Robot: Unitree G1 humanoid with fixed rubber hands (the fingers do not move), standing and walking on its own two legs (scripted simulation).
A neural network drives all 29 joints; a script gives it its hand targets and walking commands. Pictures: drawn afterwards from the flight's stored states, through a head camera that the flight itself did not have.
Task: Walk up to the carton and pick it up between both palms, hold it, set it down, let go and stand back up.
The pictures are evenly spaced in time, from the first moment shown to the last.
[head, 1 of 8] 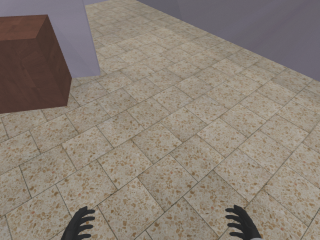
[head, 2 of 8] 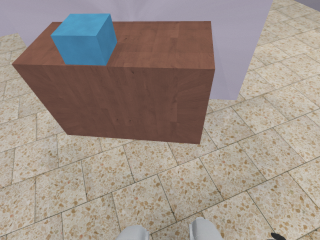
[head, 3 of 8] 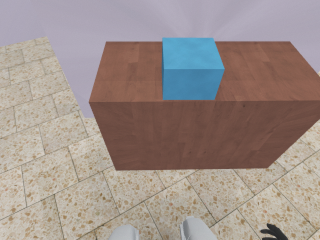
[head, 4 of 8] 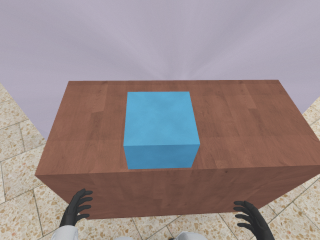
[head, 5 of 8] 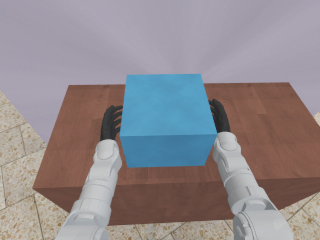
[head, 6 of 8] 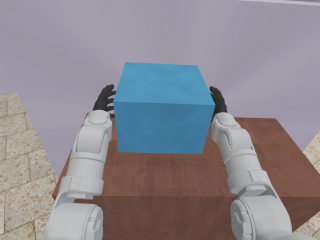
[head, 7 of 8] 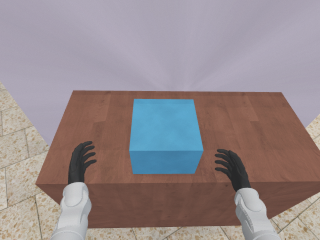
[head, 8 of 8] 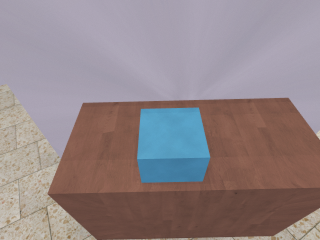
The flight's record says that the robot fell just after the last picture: no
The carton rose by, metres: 0.25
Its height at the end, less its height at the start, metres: +0.00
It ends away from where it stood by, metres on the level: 0.03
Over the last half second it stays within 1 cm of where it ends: yes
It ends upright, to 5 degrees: yes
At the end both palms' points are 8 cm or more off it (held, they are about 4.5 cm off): yes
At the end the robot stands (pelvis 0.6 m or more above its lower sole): yes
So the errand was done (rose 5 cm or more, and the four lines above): yes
